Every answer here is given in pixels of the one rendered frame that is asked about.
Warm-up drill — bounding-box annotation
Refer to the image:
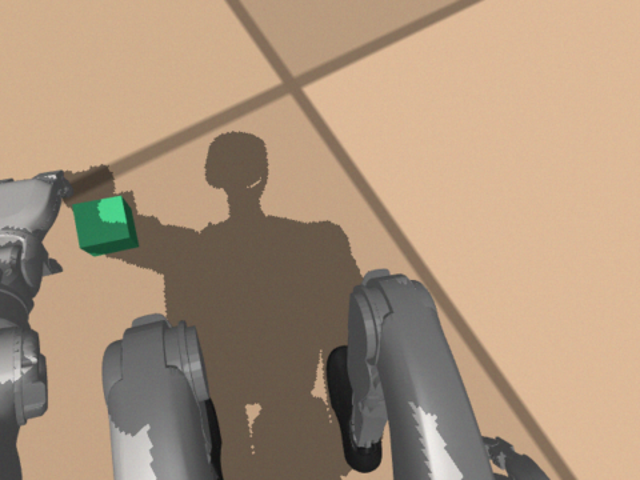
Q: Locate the left robot hand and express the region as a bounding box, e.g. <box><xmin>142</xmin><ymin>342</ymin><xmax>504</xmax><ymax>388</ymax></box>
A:
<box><xmin>0</xmin><ymin>170</ymin><xmax>74</xmax><ymax>277</ymax></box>

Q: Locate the small box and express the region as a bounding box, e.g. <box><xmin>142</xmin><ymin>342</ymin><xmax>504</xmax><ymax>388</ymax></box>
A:
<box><xmin>72</xmin><ymin>196</ymin><xmax>139</xmax><ymax>257</ymax></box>

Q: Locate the left robot arm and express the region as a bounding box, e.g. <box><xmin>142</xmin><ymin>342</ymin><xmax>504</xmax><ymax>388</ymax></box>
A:
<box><xmin>0</xmin><ymin>229</ymin><xmax>48</xmax><ymax>480</ymax></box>

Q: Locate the right robot hand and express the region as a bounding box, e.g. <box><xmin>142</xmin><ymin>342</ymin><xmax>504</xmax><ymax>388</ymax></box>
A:
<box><xmin>482</xmin><ymin>436</ymin><xmax>550</xmax><ymax>480</ymax></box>

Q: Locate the left robot foot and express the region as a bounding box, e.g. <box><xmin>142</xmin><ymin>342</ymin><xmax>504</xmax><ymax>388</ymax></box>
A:
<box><xmin>205</xmin><ymin>398</ymin><xmax>223</xmax><ymax>480</ymax></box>

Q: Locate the right robot foot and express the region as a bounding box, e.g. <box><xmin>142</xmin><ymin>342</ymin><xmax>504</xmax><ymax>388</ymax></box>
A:
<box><xmin>326</xmin><ymin>346</ymin><xmax>382</xmax><ymax>473</ymax></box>

